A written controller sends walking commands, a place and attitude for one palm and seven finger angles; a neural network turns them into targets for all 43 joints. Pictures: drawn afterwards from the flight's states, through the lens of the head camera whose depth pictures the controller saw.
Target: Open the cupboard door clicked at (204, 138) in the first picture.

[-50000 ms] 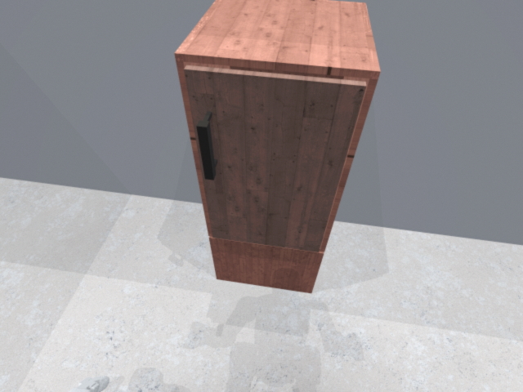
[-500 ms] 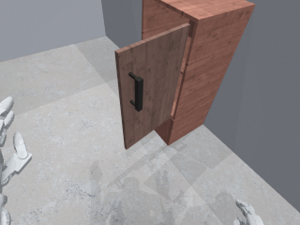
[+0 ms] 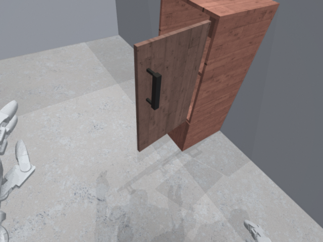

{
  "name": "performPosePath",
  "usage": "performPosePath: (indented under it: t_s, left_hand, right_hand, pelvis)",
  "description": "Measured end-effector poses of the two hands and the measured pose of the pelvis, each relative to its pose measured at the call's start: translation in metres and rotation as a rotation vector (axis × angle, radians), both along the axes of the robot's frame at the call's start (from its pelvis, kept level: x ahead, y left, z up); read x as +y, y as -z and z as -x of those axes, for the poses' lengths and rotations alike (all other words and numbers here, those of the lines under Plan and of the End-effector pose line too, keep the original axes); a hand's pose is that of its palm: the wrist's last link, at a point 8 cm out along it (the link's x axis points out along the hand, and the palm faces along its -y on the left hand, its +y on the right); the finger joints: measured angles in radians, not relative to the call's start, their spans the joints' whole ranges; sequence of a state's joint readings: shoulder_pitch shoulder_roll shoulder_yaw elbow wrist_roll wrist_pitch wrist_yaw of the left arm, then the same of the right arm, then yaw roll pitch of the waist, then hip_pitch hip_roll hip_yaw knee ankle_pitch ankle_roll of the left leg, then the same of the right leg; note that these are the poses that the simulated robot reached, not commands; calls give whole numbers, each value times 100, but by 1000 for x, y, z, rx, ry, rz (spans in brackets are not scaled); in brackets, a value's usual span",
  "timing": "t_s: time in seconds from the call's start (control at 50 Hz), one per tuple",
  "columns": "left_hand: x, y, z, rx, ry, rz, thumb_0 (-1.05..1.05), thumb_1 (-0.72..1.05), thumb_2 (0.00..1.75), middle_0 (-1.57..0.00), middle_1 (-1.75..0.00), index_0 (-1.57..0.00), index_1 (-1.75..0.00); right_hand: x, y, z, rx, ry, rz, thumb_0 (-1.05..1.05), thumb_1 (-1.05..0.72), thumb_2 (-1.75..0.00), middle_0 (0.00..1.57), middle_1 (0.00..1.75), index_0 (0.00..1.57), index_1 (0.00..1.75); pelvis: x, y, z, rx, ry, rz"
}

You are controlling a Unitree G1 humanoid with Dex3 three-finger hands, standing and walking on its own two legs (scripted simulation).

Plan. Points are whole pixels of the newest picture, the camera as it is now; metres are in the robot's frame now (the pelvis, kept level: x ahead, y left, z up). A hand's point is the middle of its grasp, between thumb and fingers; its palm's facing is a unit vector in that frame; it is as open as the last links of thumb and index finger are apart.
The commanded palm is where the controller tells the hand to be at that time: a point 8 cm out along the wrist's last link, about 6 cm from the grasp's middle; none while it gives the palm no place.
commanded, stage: stop stepping back and stand still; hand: left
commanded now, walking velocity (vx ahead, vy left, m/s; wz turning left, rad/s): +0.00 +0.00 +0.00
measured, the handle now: (152, 89) +0.62 +0.07 +0.01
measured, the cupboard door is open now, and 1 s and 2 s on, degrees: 98 98 98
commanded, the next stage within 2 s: let the arm hang, fingers relaxed in 0.02 s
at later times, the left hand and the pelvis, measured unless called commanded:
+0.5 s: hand out of the picture +0.08 +0.15 -0.16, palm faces +0.12 -0.98 -0.15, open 6.7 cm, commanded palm none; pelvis +0.00 -0.02 +0.00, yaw +4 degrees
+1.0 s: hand out of the picture -0.01 +0.17 -0.16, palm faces +0.06 -0.98 -0.20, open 7.3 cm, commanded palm none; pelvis +0.00 +0.00 +0.01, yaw +2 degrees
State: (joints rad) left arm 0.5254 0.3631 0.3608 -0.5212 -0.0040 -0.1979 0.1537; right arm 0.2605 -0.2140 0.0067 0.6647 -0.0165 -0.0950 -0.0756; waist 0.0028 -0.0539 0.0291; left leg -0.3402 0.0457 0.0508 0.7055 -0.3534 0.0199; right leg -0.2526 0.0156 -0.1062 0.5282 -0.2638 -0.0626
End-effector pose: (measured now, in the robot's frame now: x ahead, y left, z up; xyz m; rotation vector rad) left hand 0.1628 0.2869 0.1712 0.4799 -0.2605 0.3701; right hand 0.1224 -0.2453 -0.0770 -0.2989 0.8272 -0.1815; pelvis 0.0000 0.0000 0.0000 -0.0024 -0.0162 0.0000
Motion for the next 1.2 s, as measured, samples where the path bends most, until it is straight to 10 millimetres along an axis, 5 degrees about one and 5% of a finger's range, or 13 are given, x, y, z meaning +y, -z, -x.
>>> performPosePath:
  t_s: [0.12, 0.16, 0.22, 0.28, 0.36, 0.42, 0.56, 0.72, 0.96, 1.2]
  left_hand:
    - [12, -34, -14, -98, 43, -149, 1, 88, 89, -21, -30, -22, -30]
    - [20, -19, -29, 5, 19, -139, 1, 89, 89, -21, -30, -21, -30]
    - [24, 59, -49, 348, -61, 52, 0, 90, 90, -20, -30, -21, -30]
    - [-3, 155, -37, 706, -77, 210, 0, 91, 90, -19, -30, -20, -30]
    - [-66, 258, 28, 1128, -22, 402, 1, 91, 89, -19, -30, -20, -30]
    - [-96, 294, 77, 1258, -66, 579, -3, 95, 89, -20, -30, -21, -30]
    - [-73, 307, 117, 1377, -166, 575, -8, 100, 89, -21, -30, -21, -30]
    - [-51, 299, 164, 1539, -257, 528, -2, 93, 89, -20, -30, -21, -30]
    - [-64, 301, 181, 1599, -256, 566, 0, 91, 89, -20, -30, -20, -30]
    - [-76, 309, 177, 1612, -219, 606, 1, 92, 89, -20, -30, -20, -30]
  right_hand:
    - [4, -9, -20, -93, 37, 9, 2, -90, -90, 20, 30, 20, 30]
    - [9, -1, -27, -85, 5, -40, 1, -90, -90, 20, 30, 20, 30]
    - [16, 22, -31, -16, -19, -109, 1, -90, -90, 20, 30, 20, 30]
    - [21, 43, -25, 45, -31, -170, 1, -90, -90, 20, 30, 20, 30]
    - [21, 56, 1, 173, -11, -200, 1, -90, -90, 20, 30, 20, 30]
    - [15, 59, 31, 303, 5, -169, 1, -90, -90, 20, 30, 20, 30]
    - [-4, 55, 95, 529, 57, -88, 1, -92, -90, 20, 30, 20, 30]
    - [7, 61, 130, 601, 95, -133, 1, -91, -90, 20, 29, 19, 30]
    - [45, 68, 139, 630, 87, -212, 1, -90, -90, 20, 29, 19, 30]
    - [51, 64, 129, 608, 104, -198, 1, -90, -90, 20, 29, 19, 30]
  pelvis:
    - [10, 2, -9, -4, 8, -3]
    - [12, 0, -12, 17, -18, 6]
    - [15, -1, -11, 29, -35, 2]
    - [6, 6, -9, 18, -28, -38]
    - [-5, 6, -9, -4, -42, -29]
    - [-11, 5, -7, -7, -57, -5]
    - [-15, -3, 0, -4, -67, 8]
    - [-8, -9, -1, -10, -53, 2]
    - [0, -10, -3, -11, -39, -5]
    - [6, -10, -9, -5, -35, -6]
